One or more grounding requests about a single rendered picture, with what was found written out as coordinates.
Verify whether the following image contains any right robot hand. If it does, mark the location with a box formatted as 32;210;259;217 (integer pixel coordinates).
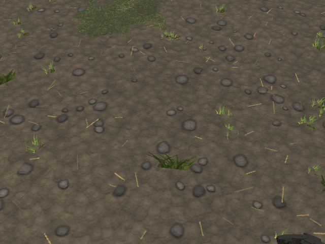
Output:
276;233;325;244

